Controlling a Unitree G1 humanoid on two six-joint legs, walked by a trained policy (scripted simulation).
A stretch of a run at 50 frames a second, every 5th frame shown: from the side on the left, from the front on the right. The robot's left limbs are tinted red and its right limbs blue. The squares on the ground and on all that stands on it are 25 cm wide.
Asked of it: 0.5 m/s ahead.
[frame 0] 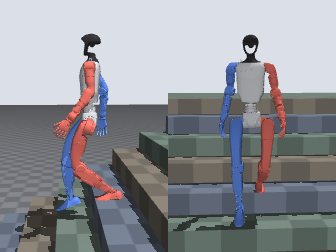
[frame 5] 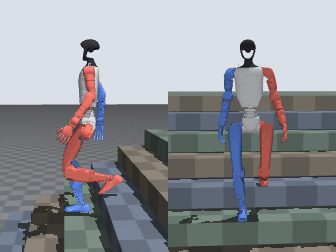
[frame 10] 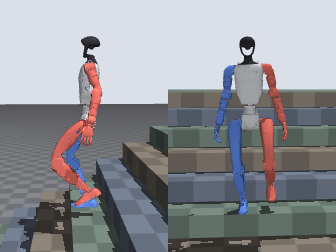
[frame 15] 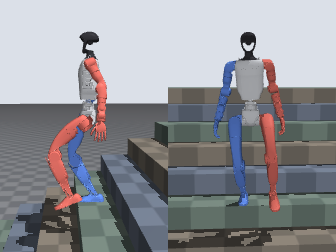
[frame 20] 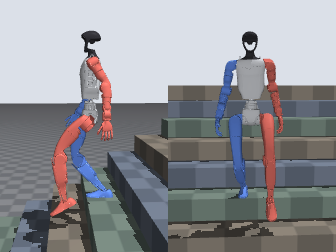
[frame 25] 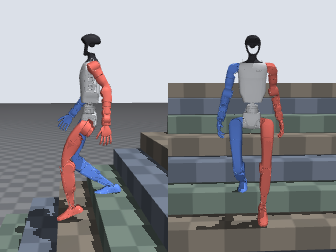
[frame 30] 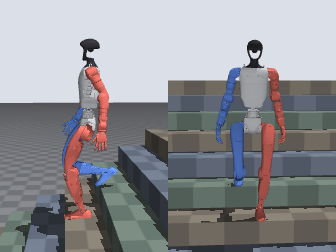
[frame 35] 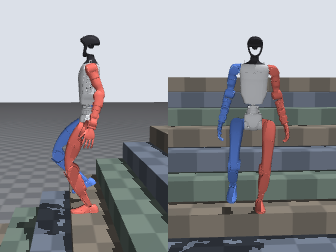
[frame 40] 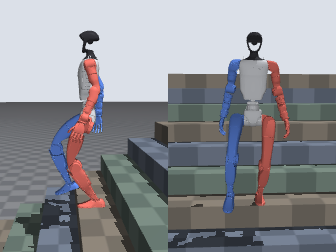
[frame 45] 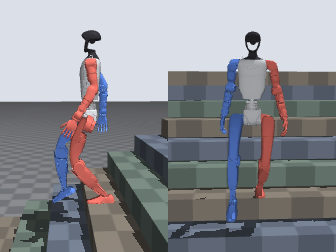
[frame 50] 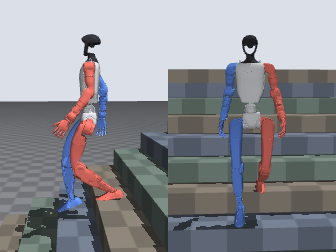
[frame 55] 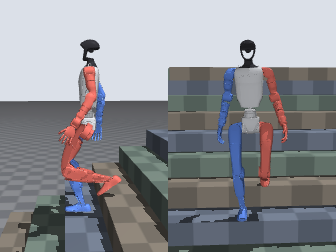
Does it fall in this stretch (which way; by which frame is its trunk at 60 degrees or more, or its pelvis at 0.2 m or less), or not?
no
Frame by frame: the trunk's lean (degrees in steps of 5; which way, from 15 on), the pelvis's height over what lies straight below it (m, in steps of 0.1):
0: 0, 0.8
5: 5, 0.8
10: 5, 0.7
15: 5, 0.7
20: 0, 0.7
25: 0, 0.8
30: 0, 0.8
35: 5, 0.7
40: 0, 0.7
45: 0, 0.7
50: 0, 0.8
55: 5, 0.8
